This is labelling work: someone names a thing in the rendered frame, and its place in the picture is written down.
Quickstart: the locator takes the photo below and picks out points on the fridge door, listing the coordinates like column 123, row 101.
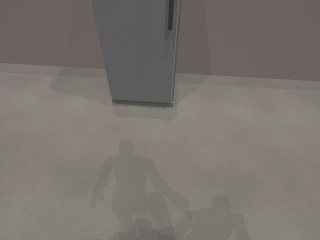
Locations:
column 138, row 49

